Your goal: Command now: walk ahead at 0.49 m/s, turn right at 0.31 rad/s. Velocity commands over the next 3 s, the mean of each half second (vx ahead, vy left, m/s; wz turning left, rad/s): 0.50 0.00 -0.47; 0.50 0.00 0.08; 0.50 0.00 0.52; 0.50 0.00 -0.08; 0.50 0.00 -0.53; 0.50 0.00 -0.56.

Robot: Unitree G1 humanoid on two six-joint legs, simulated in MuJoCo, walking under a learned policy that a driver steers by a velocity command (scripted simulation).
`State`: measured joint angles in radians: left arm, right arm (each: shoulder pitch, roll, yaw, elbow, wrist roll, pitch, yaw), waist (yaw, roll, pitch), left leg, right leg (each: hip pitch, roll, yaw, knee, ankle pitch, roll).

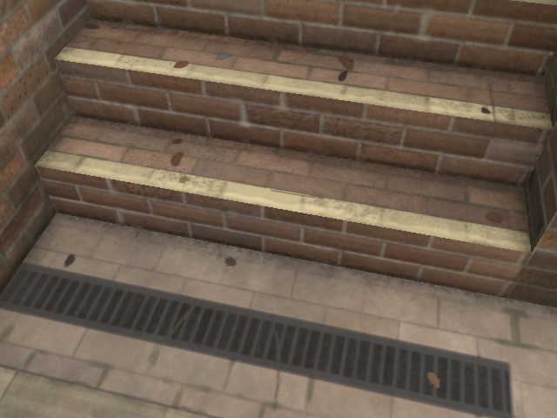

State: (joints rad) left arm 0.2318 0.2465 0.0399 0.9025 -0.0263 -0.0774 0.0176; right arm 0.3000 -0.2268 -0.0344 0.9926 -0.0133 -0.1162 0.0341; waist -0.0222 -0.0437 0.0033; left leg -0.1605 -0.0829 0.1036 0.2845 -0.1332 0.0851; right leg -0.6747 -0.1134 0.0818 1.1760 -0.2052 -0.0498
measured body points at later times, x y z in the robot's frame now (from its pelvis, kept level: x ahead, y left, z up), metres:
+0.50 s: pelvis +0.28 -0.10 +0.00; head +0.31 -0.13 +0.44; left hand +0.44 +0.13 -0.12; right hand +0.33 -0.39 -0.13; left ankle +0.28 +0.07 -0.65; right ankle +0.30 -0.18 -0.74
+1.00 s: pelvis +0.58 -0.13 -0.01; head +0.61 -0.13 +0.44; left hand +0.75 +0.11 -0.12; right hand +0.65 -0.43 -0.11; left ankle +0.64 -0.08 -0.74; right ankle +0.47 -0.25 -0.64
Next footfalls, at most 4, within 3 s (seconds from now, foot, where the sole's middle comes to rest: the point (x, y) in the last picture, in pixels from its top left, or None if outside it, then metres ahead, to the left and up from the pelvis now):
0.32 right None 0.34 -0.18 -0.78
0.86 left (319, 354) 0.68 -0.09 -0.78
1.34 right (379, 313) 0.80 -0.26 -0.78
1.92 left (246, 183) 1.10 0.10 -0.58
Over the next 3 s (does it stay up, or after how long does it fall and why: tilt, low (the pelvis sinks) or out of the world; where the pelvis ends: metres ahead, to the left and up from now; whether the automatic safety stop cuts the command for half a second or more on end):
stays up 1.38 -0.20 0.44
